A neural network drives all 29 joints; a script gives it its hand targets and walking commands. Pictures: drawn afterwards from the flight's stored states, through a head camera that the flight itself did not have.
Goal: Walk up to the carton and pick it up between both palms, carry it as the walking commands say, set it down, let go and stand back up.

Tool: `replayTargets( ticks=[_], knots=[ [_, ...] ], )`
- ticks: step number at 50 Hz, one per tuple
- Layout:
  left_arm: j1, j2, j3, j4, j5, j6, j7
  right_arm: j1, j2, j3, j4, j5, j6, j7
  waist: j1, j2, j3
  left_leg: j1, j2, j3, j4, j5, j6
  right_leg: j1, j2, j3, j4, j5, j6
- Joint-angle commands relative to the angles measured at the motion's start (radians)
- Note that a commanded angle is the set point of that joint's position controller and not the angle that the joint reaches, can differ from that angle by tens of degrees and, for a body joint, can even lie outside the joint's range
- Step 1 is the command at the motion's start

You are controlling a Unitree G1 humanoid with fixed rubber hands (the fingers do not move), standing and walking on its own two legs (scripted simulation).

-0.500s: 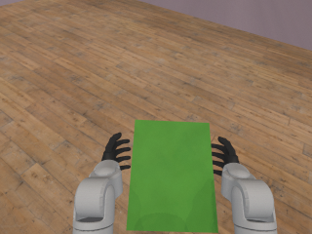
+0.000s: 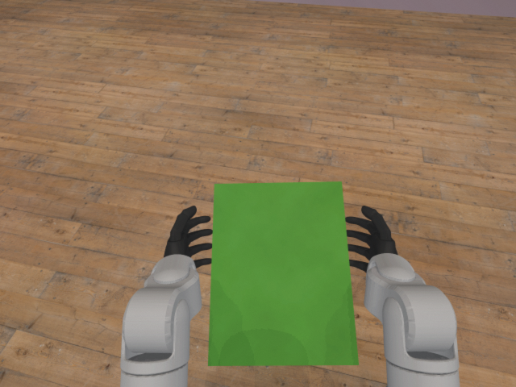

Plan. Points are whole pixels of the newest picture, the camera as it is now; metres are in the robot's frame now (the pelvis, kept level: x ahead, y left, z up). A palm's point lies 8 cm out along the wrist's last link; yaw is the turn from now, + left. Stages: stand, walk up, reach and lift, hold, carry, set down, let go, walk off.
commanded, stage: carry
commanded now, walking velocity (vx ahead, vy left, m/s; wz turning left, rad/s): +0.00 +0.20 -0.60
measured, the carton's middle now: (278, 271) +0.31 -0.01 +0.00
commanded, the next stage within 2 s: none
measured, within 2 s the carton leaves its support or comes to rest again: neither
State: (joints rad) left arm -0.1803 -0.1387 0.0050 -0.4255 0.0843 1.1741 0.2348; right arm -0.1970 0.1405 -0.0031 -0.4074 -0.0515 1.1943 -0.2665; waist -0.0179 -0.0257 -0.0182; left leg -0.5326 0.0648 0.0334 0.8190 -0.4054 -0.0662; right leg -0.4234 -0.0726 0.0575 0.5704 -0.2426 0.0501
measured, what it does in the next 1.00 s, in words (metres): steps to the left, turning right: left foot, then right foot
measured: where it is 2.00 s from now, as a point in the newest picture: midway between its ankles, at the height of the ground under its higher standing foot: outside the picture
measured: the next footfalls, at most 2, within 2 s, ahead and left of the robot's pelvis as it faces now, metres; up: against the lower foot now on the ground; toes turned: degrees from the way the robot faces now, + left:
left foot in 0.06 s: +0.06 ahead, +0.16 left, +0.00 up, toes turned +3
right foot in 0.36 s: -0.02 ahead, -0.01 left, +0.00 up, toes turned -22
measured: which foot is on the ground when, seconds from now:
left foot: up 0.00-0.04, down 0.06-0.38, up 0.40-0.70, down 0.72-1.00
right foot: down 0.00-0.06, up 0.08-0.34, down 0.36-0.72, up 0.74-1.00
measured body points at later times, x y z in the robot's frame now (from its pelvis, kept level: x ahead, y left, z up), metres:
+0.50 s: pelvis -0.03 +0.11 +0.00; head -0.01 +0.10 +0.45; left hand +0.28 +0.14 +0.08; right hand +0.19 -0.11 +0.07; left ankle +0.01 +0.22 -0.68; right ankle -0.06 +0.01 -0.73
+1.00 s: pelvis -0.02 +0.25 -0.01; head +0.00 +0.25 +0.44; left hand +0.29 +0.20 +0.08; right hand +0.14 -0.02 +0.08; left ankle +0.05 +0.32 -0.73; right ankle -0.09 +0.19 -0.72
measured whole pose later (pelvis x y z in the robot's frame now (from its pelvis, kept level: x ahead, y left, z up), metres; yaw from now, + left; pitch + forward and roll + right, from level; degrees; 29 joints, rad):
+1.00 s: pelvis -0.02 +0.25 -0.01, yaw -36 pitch +5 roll -1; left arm -0.17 -0.14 -0.01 -0.45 0.07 1.22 0.24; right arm -0.17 0.14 0.01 -0.40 -0.08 1.20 -0.25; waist 0.02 -0.01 -0.06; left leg -0.42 0.13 0.28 0.67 -0.32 0.04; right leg -0.40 -0.03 -0.14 0.71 -0.37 0.00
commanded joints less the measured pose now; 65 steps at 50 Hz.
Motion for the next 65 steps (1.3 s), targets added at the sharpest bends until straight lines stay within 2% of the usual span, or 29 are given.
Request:
replayTargets(
  ticks=[1, 3, 4, 5, 7, 10, 15, 17, 18, 19, 20, 21, 23, 25, 30, 34, 35, 36, 37, 38, 40, 42, 48, 50, 51, 52, 53, 56, 65],
  knots=[
    [-0.243, -0.970, -0.492, -0.098, -0.307, -0.004, -0.214, -0.300, 1.022, 0.538, -0.109, 0.322, -0.030, 0.233, 0.036, -0.215, -0.375, 0.134, -0.053, 0.080, -0.242, 0.016, 0.009, 0.245, -0.164, 0.147, -0.046, 0.471, -0.139],
    [-0.242, -0.963, -0.508, -0.091, -0.308, 0.004, -0.209, -0.271, 1.013, 0.514, -0.087, 0.306, -0.022, 0.233, 0.019, -0.102, -0.422, 0.421, 0.042, 0.042, -0.446, 0.113, 0.032, 0.055, -0.093, 0.066, 0.080, 0.250, -0.084],
    [-0.228, -0.974, -0.523, -0.088, -0.307, 0.008, -0.210, -0.264, 0.991, 0.494, -0.077, 0.297, -0.025, 0.233, 0.016, 0.181, -0.387, 0.516, 0.310, -0.204, -0.499, 0.299, 0.117, -0.189, 0.024, -0.077, 0.248, -0.099, -0.020],
    [-0.305, -0.970, -0.545, -0.108, -0.327, 0.014, -0.220, -0.261, 1.000, 0.467, -0.052, 0.298, -0.032, 0.235, 0.016, 0.379, -0.339, 0.445, 0.419, -0.312, -0.492, 0.358, 0.219, -0.284, 0.075, -0.167, 0.454, -0.431, -0.004],
    [-0.373, -1.013, -0.581, -0.114, -0.369, 0.011, -0.234, -0.261, 1.011, 0.445, -0.054, 0.277, -0.041, 0.238, 0.010, 0.243, -0.282, 0.326, 0.313, -0.135, -0.477, 0.281, 0.200, -0.222, 0.010, -0.113, 0.591, -0.319, -0.032],
    [-0.390, -1.047, -0.606, -0.125, -0.397, 0.005, -0.237, -0.299, 1.020, 0.452, -0.107, 0.279, -0.058, 0.239, 0.013, 0.221, -0.266, 0.319, 0.206, 0.041, -0.446, 0.238, 0.156, -0.162, 0.025, -0.161, 0.493, -0.197, -0.030],
    [-0.299, -0.992, -0.540, -0.076, -0.342, 0.022, -0.215, -0.288, 0.994, 0.486, -0.094, 0.292, -0.033, 0.232, 0.003, 0.200, -0.333, 0.387, 0.247, 0.014, -0.369, 0.340, 0.211, -0.048, 0.063, -0.200, 0.208, -0.241, -0.050],
    [-0.271, -0.989, -0.511, -0.038, -0.322, 0.032, -0.214, -0.272, 0.979, 0.489, -0.067, 0.292, -0.022, 0.229, 0.023, 0.149, -0.338, 0.321, 0.245, 0.065, -0.307, 0.365, 0.167, 0.104, 0.037, -0.197, -0.065, -0.064, -0.067],
    [-0.251, -0.991, -0.495, -0.009, -0.318, 0.035, -0.215, -0.279, 0.974, 0.489, -0.056, 0.293, -0.019, 0.227, 0.035, 0.091, -0.310, 0.182, 0.226, 0.097, -0.234, 0.334, 0.102, 0.241, -0.053, -0.097, -0.181, 0.022, -0.083],
    [-0.229, -0.984, -0.479, 0.013, -0.316, 0.035, -0.217, -0.293, 0.979, 0.492, -0.052, 0.294, -0.017, 0.223, 0.042, -0.097, -0.288, -0.059, 0.178, 0.127, -0.091, 0.135, 0.039, 0.413, -0.249, 0.165, -0.202, 0.296, -0.120],
    [-0.205, -0.991, -0.455, 0.028, -0.298, 0.019, -0.220, -0.343, 0.978, 0.546, -0.124, 0.306, -0.012, 0.228, 0.050, -0.376, -0.286, -0.254, 0.018, 0.146, 0.061, -0.193, -0.007, 0.478, -0.451, 0.496, -0.181, 0.722, -0.255],
    [-0.229, -1.006, -0.484, 0.004, -0.312, 0.022, -0.222, -0.370, 1.006, 0.540, -0.091, 0.313, -0.014, 0.230, 0.039, -0.190, -0.292, -0.232, 0.055, 0.015, 0.200, -0.166, -0.006, 0.460, -0.379, 0.366, -0.130, 0.781, -0.242],
    [-0.273, -1.029, -0.486, -0.029, -0.313, 0.004, -0.231, -0.420, 1.049, 0.571, -0.109, 0.339, -0.025, 0.241, 0.033, -0.105, -0.276, -0.193, 0.074, -0.038, 0.252, -0.034, 0.002, 0.377, -0.295, 0.223, -0.156, 0.514, -0.206],
    [-0.320, -1.047, -0.486, -0.094, -0.320, -0.016, -0.230, -0.414, 1.082, 0.569, -0.124, 0.355, -0.040, 0.250, 0.030, -0.097, -0.290, -0.154, 0.057, -0.030, 0.232, 0.036, -0.001, 0.336, -0.232, 0.139, -0.132, 0.470, -0.194],
    [-0.263, -0.988, -0.489, -0.115, -0.307, -0.016, -0.217, -0.332, 1.051, 0.563, -0.119, 0.339, -0.038, 0.236, 0.042, -0.151, -0.351, -0.047, 0.004, 0.016, 0.068, -0.004, 0.000, 0.299, -0.217, 0.158, -0.115, 0.497, -0.182],
    [-0.250, -0.959, -0.503, -0.123, -0.306, -0.006, -0.214, -0.280, 1.022, 0.533, -0.105, 0.315, -0.027, 0.233, 0.031, -0.199, -0.371, 0.195, -0.040, 0.109, -0.291, 0.041, 0.008, 0.183, -0.150, 0.116, -0.058, 0.378, -0.113],
    [-0.250, -0.955, -0.512, -0.123, -0.308, -0.003, -0.211, -0.263, 1.018, 0.519, -0.096, 0.307, -0.023, 0.233, 0.021, -0.159, -0.391, 0.329, -0.018, 0.108, -0.418, 0.083, 0.014, 0.111, -0.117, 0.088, -0.010, 0.290, -0.086],
    [-0.240, -0.959, -0.520, -0.106, -0.306, 0.002, -0.209, -0.257, 1.009, 0.508, -0.088, 0.298, -0.019, 0.233, 0.016, -0.033, -0.417, 0.479, 0.121, 0.000, -0.471, 0.090, 0.044, -0.025, -0.063, 0.020, 0.096, 0.110, -0.056],
    [-0.244, -0.973, -0.541, -0.113, -0.310, 0.007, -0.214, -0.249, 0.994, 0.486, -0.079, 0.293, -0.026, 0.235, 0.012, 0.281, -0.341, 0.493, 0.388, -0.279, -0.512, 0.238, 0.151, -0.283, 0.072, -0.138, 0.266, -0.247, 0.010],
    [-0.318, -0.976, -0.547, -0.125, -0.325, 0.008, -0.221, -0.258, 1.007, 0.474, -0.071, 0.297, -0.029, 0.238, 0.016, 0.340, -0.314, 0.416, 0.418, -0.267, -0.489, 0.296, 0.219, -0.286, 0.049, -0.151, 0.469, -0.406, 0.002],
    [-0.378, -1.019, -0.592, -0.136, -0.372, 0.006, -0.236, -0.256, 1.014, 0.456, -0.075, 0.275, -0.039, 0.241, 0.012, 0.234, -0.271, 0.307, 0.315, -0.098, -0.467, 0.255, 0.191, -0.219, 0.009, -0.117, 0.572, -0.289, -0.023],
    [-0.386, -1.044, -0.616, -0.139, -0.395, 0.003, -0.241, -0.279, 1.014, 0.457, -0.112, 0.273, -0.052, 0.243, 0.018, 0.235, -0.264, 0.307, 0.234, 0.038, -0.436, 0.242, 0.144, -0.175, 0.016, -0.144, 0.509, -0.191, -0.029],
    [-0.286, -0.988, -0.553, -0.096, -0.338, 0.022, -0.216, -0.272, 0.985, 0.498, -0.112, 0.289, -0.029, 0.235, 0.011, 0.209, -0.332, 0.399, 0.263, 0.043, -0.307, 0.444, 0.204, -0.044, 0.059, -0.206, 0.171, -0.204, -0.046],
    [-0.252, -0.986, -0.522, -0.054, -0.321, 0.034, -0.215, -0.251, 0.968, 0.498, -0.080, 0.289, -0.017, 0.230, 0.036, 0.140, -0.323, 0.271, 0.250, 0.102, -0.226, 0.422, 0.130, 0.159, -0.002, -0.165, -0.136, 0.038, -0.066],
    [-0.221, -0.979, -0.500, -0.023, -0.315, 0.037, -0.216, -0.269, 0.964, 0.501, -0.070, 0.291, -0.014, 0.228, 0.048, 0.019, -0.306, 0.069, 0.220, 0.123, -0.111, 0.297, 0.061, 0.337, -0.140, 0.027, -0.195, 0.163, -0.091],
    [-0.211, -0.975, -0.481, -0.011, -0.302, 0.027, -0.220, -0.285, 0.965, 0.529, -0.115, 0.295, -0.007, 0.230, 0.049, -0.305, -0.315, -0.232, 0.077, 0.166, 0.060, -0.150, -0.006, 0.512, -0.421, 0.427, -0.140, 0.722, -0.233],
    [-0.214, -0.992, -0.500, -0.027, -0.315, 0.026, -0.221, -0.330, 0.984, 0.543, -0.122, 0.309, -0.009, 0.234, 0.047, -0.241, -0.311, -0.251, 0.061, 0.054, 0.185, -0.219, -0.008, 0.478, -0.413, 0.417, -0.124, 0.823, -0.271],
    [-0.268, -1.037, -0.495, -0.063, -0.313, 0.003, -0.230, -0.404, 1.060, 0.584, -0.140, 0.348, -0.025, 0.249, 0.033, -0.131, -0.277, -0.161, 0.086, -0.034, 0.234, -0.026, 0.006, 0.321, -0.272, 0.193, -0.145, 0.496, -0.205],
    [-0.239, -0.973, -0.523, -0.132, -0.311, 0.000, -0.210, -0.266, 1.019, 0.533, -0.135, 0.322, -0.022, 0.239, 0.018, -0.125, -0.400, 0.333, -0.002, 0.116, -0.400, 0.094, 0.009, 0.113, -0.116, 0.072, -0.003, 0.324, -0.090]
  ],
)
